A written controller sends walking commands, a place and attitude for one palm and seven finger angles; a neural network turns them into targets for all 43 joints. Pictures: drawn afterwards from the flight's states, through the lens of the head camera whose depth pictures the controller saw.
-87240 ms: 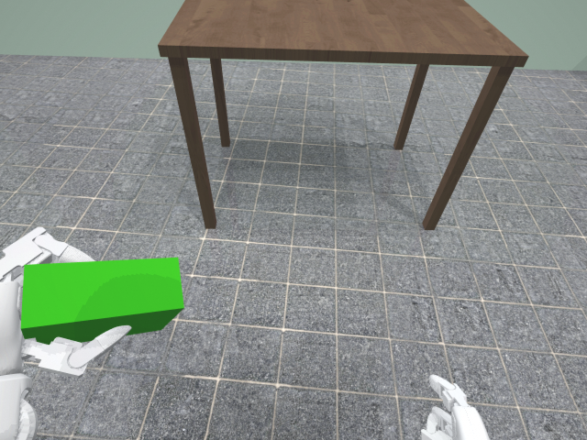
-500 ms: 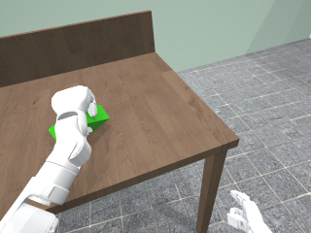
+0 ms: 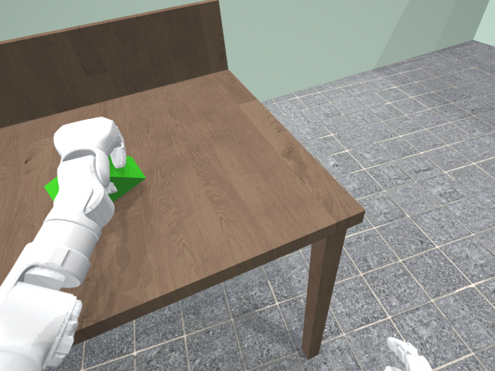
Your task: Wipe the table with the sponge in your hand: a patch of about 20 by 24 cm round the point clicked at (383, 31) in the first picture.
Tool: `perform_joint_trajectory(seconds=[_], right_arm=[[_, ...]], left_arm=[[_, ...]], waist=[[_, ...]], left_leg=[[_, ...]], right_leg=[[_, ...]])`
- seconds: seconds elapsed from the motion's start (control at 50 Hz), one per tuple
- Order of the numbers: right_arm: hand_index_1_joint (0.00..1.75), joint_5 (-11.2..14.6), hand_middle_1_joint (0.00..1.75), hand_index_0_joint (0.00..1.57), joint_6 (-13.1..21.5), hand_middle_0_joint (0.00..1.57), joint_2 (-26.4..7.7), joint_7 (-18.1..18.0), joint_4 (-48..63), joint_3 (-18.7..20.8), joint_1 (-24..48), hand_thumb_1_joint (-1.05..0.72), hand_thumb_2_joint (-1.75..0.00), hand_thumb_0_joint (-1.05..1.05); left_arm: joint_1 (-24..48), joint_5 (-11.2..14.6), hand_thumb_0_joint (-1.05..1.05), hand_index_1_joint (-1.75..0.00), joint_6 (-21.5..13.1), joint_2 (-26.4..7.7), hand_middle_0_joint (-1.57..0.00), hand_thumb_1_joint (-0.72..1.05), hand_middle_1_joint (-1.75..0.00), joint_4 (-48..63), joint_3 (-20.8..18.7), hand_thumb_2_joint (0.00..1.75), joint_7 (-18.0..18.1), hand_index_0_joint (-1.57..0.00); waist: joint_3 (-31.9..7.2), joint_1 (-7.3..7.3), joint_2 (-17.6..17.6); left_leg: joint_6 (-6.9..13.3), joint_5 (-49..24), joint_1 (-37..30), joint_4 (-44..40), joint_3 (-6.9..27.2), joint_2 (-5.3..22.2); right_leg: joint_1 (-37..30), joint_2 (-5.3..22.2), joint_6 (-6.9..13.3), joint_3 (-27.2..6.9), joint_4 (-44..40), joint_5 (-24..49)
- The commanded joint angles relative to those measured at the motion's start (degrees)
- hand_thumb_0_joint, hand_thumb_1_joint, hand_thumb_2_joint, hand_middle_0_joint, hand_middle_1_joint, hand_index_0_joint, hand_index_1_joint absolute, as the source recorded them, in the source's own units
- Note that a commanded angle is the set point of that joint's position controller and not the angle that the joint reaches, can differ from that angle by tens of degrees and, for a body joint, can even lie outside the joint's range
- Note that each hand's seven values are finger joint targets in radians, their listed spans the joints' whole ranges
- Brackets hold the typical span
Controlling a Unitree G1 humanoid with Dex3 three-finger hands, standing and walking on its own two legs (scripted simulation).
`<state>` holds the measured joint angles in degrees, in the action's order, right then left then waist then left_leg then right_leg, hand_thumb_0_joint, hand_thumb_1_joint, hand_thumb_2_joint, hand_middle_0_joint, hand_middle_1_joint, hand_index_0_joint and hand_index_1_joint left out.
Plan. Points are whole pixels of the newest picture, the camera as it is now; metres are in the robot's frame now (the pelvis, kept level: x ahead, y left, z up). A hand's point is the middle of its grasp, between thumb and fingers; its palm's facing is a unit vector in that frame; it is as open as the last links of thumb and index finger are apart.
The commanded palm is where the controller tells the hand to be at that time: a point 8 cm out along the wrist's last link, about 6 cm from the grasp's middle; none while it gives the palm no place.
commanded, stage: wipe forward along the middle lane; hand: left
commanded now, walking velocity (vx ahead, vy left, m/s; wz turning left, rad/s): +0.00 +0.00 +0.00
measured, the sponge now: (107, 182) +0.42 +0.30 +0.11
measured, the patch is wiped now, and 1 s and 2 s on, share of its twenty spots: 0.90 0.90 0.90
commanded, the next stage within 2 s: slide back across to the first lane in 0.38 s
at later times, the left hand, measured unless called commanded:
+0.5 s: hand (96, 147) +0.44 +0.30 +0.18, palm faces -0.07 +0.02 -1.00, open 7.1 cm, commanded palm +0.42 +0.30 +0.20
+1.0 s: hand (54, 150) +0.43 +0.37 +0.18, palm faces -0.02 -0.01 -1.00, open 7.0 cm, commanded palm +0.40 +0.36 +0.24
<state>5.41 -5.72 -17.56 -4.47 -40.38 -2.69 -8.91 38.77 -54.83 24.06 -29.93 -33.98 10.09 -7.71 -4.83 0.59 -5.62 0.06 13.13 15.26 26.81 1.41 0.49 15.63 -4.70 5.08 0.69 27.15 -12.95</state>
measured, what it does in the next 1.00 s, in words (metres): shifts its weight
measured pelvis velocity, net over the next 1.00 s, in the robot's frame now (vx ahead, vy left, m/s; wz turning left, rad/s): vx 0.04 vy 0.06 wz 0.01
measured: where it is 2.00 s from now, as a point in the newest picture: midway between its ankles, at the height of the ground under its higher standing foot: outside the picture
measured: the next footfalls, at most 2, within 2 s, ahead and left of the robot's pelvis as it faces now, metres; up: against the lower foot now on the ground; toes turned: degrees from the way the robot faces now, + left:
none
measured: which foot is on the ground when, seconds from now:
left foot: down 0.00-1.00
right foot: down 0.00-1.00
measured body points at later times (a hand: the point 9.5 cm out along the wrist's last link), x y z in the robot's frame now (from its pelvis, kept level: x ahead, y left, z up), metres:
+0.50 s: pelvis +0.01 +0.01 +0.00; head +0.02 -0.02 +0.45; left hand +0.44 +0.29 +0.23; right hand +0.13 -0.25 -0.13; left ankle +0.01 +0.14 -0.74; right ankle +0.01 -0.06 -0.74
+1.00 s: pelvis +0.04 +0.06 +0.01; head +0.05 +0.03 +0.45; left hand +0.43 +0.36 +0.24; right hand +0.21 -0.19 -0.10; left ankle +0.01 +0.14 -0.74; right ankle +0.01 -0.06 -0.74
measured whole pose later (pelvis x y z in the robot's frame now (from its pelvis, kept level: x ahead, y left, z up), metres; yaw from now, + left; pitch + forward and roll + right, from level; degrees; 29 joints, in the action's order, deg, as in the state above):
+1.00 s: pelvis +0.04 +0.06 +0.01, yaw +0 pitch +4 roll -1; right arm 4.9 -6.5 -17.0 -2.9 -37.5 -1.7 -8.3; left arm 39.5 -54.8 19.9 -35.6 -32.1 5.1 -10.9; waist -4.2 1.6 -4.7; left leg 3.1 14.3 13.6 23.8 0.7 -2.6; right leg 12.3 -1.6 1.0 -0.4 21.3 -13.1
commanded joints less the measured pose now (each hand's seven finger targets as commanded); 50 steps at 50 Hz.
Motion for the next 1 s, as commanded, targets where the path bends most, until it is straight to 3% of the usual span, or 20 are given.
perform_joint_trajectory(seconds=[0.0,0.02,0.04,0.06,0.14,0.3,0.34,0.4,0.44,0.48,0.62,0.64,0.66,0.72,0.74,0.76,0.82,0.88,0.96,0.98], right_arm=[[0.3,-0.02,0.3,0.2,2.86,0.2,-6.35,-0.62,8.41,2.34,7.84,-0.9,-0.9,0.0],[0.3,-0.04,0.3,0.2,2.86,0.2,-6.39,-0.62,8.28,2.42,7.42,-0.9,-0.9,0.0],[0.3,0.01,0.3,0.2,2.89,0.2,-6.42,-0.69,8.45,2.33,7.62,-0.9,-0.9,0.0],[0.3,-0.08,0.3,0.2,2.89,0.2,-6.46,-0.73,8.14,2.47,6.92,-0.9,-0.9,0.0],[0.3,-0.06,0.3,0.2,2.74,0.2,-6.85,-0.91,7.61,2.62,5.82,-0.9,-0.9,0.0],[0.3,0.07,0.3,0.2,2.46,0.2,-7.18,-0.8,6.67,3.27,2.16,-0.9,-0.9,0.0],[0.3,-0.12,0.3,0.2,2.61,0.2,-7.19,-0.9,7.11,3.27,2.62,-0.9,-0.9,0.0],[0.3,0.0,0.3,0.2,2.21,0.2,-7.43,-0.97,6.33,3.46,1.02,-0.9,-0.9,0.0],[0.3,-0.11,0.3,0.2,2.26,0.2,-7.08,-0.76,6.97,3.49,1.62,-0.9,-0.9,0.0],[0.3,-0.27,0.3,0.2,1.68,0.2,-7.37,-0.41,6.88,3.74,1.21,-0.9,-0.9,0.0],[0.3,-0.31,0.3,0.2,0.93,0.2,-7.13,0.23,8.05,3.46,4.13,-0.9,-0.9,0.0],[0.3,-0.34,0.3,0.2,0.97,0.2,-7.2,0.28,8.45,3.18,5.18,-0.9,-0.9,0.0],[0.3,-0.49,0.3,0.2,0.89,0.2,-7.16,0.27,8.24,3.33,4.8,-0.9,-0.9,0.0],[0.3,-0.3,0.3,0.2,0.97,0.2,-7.09,0.63,8.67,3.24,5.84,-0.9,-0.9,0.0],[0.3,-0.22,0.3,0.2,1.06,0.2,-7.17,0.69,8.97,2.98,6.81,-0.9,-0.9,0.0],[0.3,-0.25,0.3,0.2,1.05,0.2,-7.03,0.75,8.86,3.18,6.25,-0.9,-0.9,0.0],[0.3,-0.36,0.3,0.2,1.12,0.2,-7.01,0.96,9.77,3.35,6.4,-0.9,-0.9,0.0],[0.3,-0.39,0.3,0.2,1.24,0.2,-6.91,0.99,10.28,3.31,6.36,-0.9,-0.9,0.0],[0.3,-0.68,0.3,0.2,1.7,0.2,-6.51,1.02,10.99,3.38,6.42,-0.9,-0.9,0.0],[0.3,-0.69,0.3,0.2,1.75,0.2,-6.38,1.2,11.42,3.34,6.4,-0.9,-0.9,0.0]], left_arm=[[15.79,-0.08,0.0,-1.6,-1.78,-13.52,-1.2,0.1,-1.6,-2.27,-5.34,1.3,0.36,-1.2],[16.5,-0.1,0.0,-1.6,-2.19,-13.41,-1.2,0.1,-1.6,-2.64,-5.13,1.3,0.42,-1.2],[17.23,0.03,0.0,-1.6,-2.69,-15.93,-1.2,0.1,-1.6,-2.57,-7.31,1.3,0.39,-1.2],[18.01,0.0,0.0,-1.6,-3.17,-14.14,-1.2,0.1,-1.6,-3.68,-5.42,1.3,0.43,-1.2],[20.26,-0.06,0.0,-1.6,-4.84,-18.05,-1.2,0.1,-1.6,-6.28,-8.07,1.3,0.28,-1.2],[24.8,-1.36,0.0,-1.6,-7.98,-17.18,-1.2,0.1,-1.6,-11.31,-6.43,1.3,0.28,-1.2],[25.57,-0.86,0.0,-1.6,-8.83,-18.27,-1.2,0.1,-1.6,-11.0,-7.65,1.3,0.25,-1.2],[26.1,-1.27,0.0,-1.6,-9.59,-18.21,-1.2,0.1,-1.6,-13.08,-7.25,1.3,0.81,-1.2],[25.62,-1.11,0.0,-1.6,-10.14,-16.65,-1.2,0.1,-1.6,-11.42,-7.06,1.3,1.0,-1.2],[21.83,-1.36,0.0,-1.6,-9.95,-18.23,-1.2,0.1,-1.6,-11.4,-8.76,1.3,1.81,-1.2],[22.72,-1.64,0.0,-1.6,-7.39,-21.62,-1.2,0.1,-1.6,-6.06,-11.38,1.3,4.02,-1.2],[22.71,-1.44,0.0,-1.6,-7.06,-24.0,-1.2,0.1,-1.6,-4.41,-13.32,1.3,4.0,-1.2],[21.63,-1.39,0.0,-1.6,-6.39,-22.71,-1.2,0.1,-1.6,-5.27,-12.32,1.3,4.0,-1.2],[21.79,-1.35,0.0,-1.6,-4.58,-21.82,-1.2,0.1,-1.6,-2.63,-11.14,1.3,3.24,-1.2],[22.37,-1.19,0.0,-1.6,-4.19,-23.54,-1.2,0.1,-1.6,-1.49,-12.43,1.3,2.64,-1.2],[22.46,-1.17,0.0,-1.6,-3.91,-21.57,-1.2,0.1,-1.6,-1.04,-10.55,1.3,2.13,-1.2],[21.2,-1.34,0.0,-1.6,-3.23,-21.73,-1.2,0.1,-1.6,3.12,-10.62,1.3,0.33,-1.2],[22.6,-1.25,0.0,-1.6,-3.49,-20.72,-1.2,0.1,-1.6,6.87,-9.54,1.3,-1.58,-1.2],[22.98,-1.14,0.0,-1.6,-4.55,-21.75,-1.2,0.1,-1.6,13.28,-10.86,1.3,-2.94,-1.2],[21.59,-1.1,0.0,-1.6,-4.52,-20.16,-1.2,0.1,-1.6,14.26,-9.78,1.3,-3.19,-1.2]], waist=[[-7.16,0.25,11.14],[-7.99,0.18,11.34],[-7.99,0.56,10.37],[-8.13,-0.06,10.71],[-8.88,-0.02,11.79],[-9.8,-1.43,10.41],[-11.55,-0.73,10.01],[-10.54,-1.68,11.95],[-11.82,-0.88,9.75],[-13.3,0.0,10.07],[-13.72,1.47,8.28],[-14.86,2.32,6.97],[-14.52,1.95,9.16],[-13.84,1.71,8.05],[-14.08,2.13,6.94],[-14.02,1.47,7.08],[-16.18,1.57,6.51],[-15.54,0.74,5.81],[-16.6,0.9,2.5],[-16.32,1.03,2.13]], left_leg=[[2.84,-1.84,3.91,-1.28,-1.93,-2.49],[2.85,-2.26,3.92,-1.06,-1.96,-2.56],[2.84,-2.13,4.39,-1.61,-1.23,-2.32],[2.89,-2.19,4.44,-1.14,-1.74,-2.41],[2.92,-2.15,5.81,-0.95,-1.34,-2.34],[3.18,-3.32,4.8,-1.35,-1.91,-2.25],[3.17,-4.65,4.75,-1.31,-1.49,-2.32],[3.33,-4.02,5.15,-1.44,-2.11,-2.35],[3.29,-5.81,3.92,-2.02,-1.7,-2.3],[3.34,-7.17,2.99,-1.76,-2.2,-2.29],[3.47,-10.19,1.15,-3.4,-2.48,-2.41],[3.39,-11.69,0.9,-3.89,-1.87,-2.44],[3.55,-12.23,0.63,-3.63,-2.24,-2.47],[3.54,-13.0,-0.78,-3.98,-2.19,-2.34],[3.51,-14.13,-1.02,-4.4,-1.54,-2.27],[3.68,-14.82,-2.08,-4.06,-1.78,-2.28],[3.76,-18.23,-4.26,-3.37,-1.46,-2.33],[3.74,-20.61,-6.59,-3.1,-0.64,-1.97],[3.5,-27.71,-10.7,-2.07,0.66,-1.45],[3.27,-29.93,-11.24,-1.96,1.09,-1.38]], right_leg=[[-6.79,5.37,-3.28,-6.77,-7.41,4.57],[-7.39,5.51,-3.28,-7.05,-7.25,5.83],[-7.27,5.41,-2.83,-7.6,-7.25,5.62],[-7.65,5.62,-3.2,-7.22,-7.1,6.02],[-8.23,5.96,-3.08,-8.72,-7.31,6.98],[-7.21,5.51,-3.19,-6.3,-7.01,9.59],[-8.01,5.72,-2.8,-6.6,-6.59,12.04],[-7.76,5.51,-3.38,-6.2,-6.9,11.61],[-7.69,5.37,-2.73,-5.67,-6.59,13.63],[-9.51,5.17,-2.9,-5.07,-6.09,15.41],[-11.52,4.71,-2.44,-3.83,-5.98,16.01],[-12.41,4.72,-1.98,-3.9,-5.65,17.0],[-13.07,4.6,-2.31,-3.41,-5.49,17.76],[-12.5,4.59,-2.21,-2.96,-5.93,17.88],[-12.36,4.62,-1.76,-2.89,-5.81,18.27],[-12.43,4.5,-1.92,-2.58,-5.83,19.01],[-13.36,4.48,-1.67,-1.96,-5.24,22.47],[-11.53,4.22,-1.32,-1.07,-5.33,23.02],[-10.01,3.88,-0.6,-0.5,-4.97,24.47],[-9.47,3.78,-0.6,-0.14,-5.02,24.26]])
